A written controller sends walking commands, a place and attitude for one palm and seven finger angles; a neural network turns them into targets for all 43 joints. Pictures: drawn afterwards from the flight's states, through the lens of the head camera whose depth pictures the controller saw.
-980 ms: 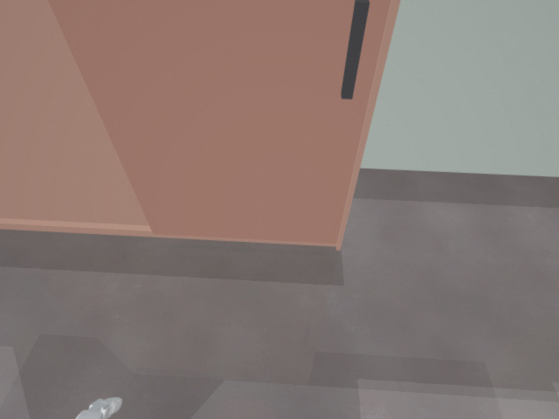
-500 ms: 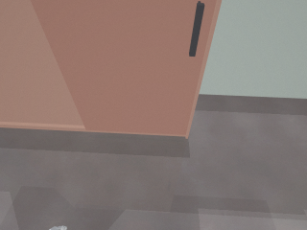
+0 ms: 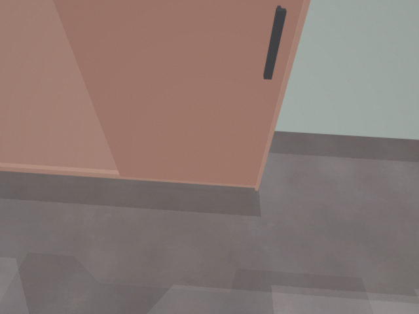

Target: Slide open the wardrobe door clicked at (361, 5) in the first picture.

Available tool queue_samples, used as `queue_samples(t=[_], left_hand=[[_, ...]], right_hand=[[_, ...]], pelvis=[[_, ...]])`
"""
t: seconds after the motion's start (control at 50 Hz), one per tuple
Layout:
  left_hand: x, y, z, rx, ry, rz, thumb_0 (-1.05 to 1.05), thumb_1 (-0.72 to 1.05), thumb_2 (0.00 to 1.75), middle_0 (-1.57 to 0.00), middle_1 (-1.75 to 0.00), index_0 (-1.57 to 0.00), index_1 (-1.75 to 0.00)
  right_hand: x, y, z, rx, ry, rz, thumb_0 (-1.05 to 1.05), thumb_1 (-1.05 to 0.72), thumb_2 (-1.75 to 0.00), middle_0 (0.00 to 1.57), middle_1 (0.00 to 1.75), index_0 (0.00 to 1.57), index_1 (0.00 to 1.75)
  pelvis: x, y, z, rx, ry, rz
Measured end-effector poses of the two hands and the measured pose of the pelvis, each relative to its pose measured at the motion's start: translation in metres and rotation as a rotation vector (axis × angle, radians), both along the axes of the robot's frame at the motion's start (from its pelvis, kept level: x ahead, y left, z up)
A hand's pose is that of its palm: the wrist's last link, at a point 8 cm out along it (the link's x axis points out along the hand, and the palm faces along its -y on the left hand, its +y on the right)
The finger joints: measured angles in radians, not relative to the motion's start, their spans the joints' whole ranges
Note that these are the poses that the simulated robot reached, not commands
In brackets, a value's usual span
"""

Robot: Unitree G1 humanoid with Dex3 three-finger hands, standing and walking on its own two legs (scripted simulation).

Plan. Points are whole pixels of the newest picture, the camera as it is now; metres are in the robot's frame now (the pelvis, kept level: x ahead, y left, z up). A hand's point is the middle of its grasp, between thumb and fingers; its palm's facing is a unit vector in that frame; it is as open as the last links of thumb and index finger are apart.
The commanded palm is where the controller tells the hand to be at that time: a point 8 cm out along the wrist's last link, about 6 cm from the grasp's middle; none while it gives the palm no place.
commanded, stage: look at it before walking up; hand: right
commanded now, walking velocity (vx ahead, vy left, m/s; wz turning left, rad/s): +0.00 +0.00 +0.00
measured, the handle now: (273, 44) +0.92 -0.16 +0.11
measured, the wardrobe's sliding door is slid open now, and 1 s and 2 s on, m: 0.00 0.00 0.00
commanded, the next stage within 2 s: take the last steps up to it in 0.46 s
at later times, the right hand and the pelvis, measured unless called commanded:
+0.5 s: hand out of the picture +0.07 -0.25 -0.16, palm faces -0.02 +0.94 -0.34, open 7.4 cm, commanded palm none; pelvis +0.00 +0.00 +0.00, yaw +0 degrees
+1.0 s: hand out of the picture +0.04 -0.20 -0.19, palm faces +0.00 +0.99 -0.15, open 7.4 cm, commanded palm none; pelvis +0.08 -0.03 -0.01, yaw +1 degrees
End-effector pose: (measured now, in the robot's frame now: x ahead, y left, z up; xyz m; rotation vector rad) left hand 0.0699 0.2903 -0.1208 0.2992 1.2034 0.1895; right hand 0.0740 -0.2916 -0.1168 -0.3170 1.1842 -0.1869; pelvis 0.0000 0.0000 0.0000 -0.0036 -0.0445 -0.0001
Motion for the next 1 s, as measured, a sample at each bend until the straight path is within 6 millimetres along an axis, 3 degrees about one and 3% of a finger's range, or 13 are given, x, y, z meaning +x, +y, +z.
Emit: queue_samples(t=[0.66,0.78,0.92,1.0], left_hand=[[0.006,0.0,0.0,0.002,0.01,-0.007,0.0,0.9,0.9,-0.2,-0.3,-0.2,-0.3],[-0.007,-0.023,-0.014,-0.044,0.067,0.005,0.0,0.91,0.9,-0.2,-0.3,-0.2,-0.3],[-0.025,-0.066,-0.026,-0.078,0.161,0.066,0.0,0.91,0.9,-0.2,-0.3,-0.2,-0.3],[-0.047,-0.093,-0.022,-0.1,0.207,0.142,0.0,0.91,0.9,-0.2,-0.3,-0.2,-0.3]], right_hand=[[-0.007,0.004,-0.003,0.002,0.034,-0.019,0.0,-0.9,-0.9,0.2,0.3,0.2,0.3],[-0.021,0.022,-0.021,0.069,0.085,-0.048,0.0,-0.9,-0.9,0.2,0.3,0.2,0.3],[-0.048,0.034,-0.05,0.176,0.219,-0.121,0.0,-0.9,-0.9,0.2,0.3,0.2,0.3],[-0.033,0.037,-0.049,0.194,0.292,-0.095,0.01,-0.9,-0.9,0.2,0.3,0.2,0.3]], pelvis=[[0.006,0.003,0.001,0.002,0.009,0.0],[0.023,-0.001,-0.005,0.013,0.021,0.002],[0.059,-0.022,-0.016,0.017,0.028,0.006],[0.081,-0.029,-0.013,0.018,0.026,0.021]])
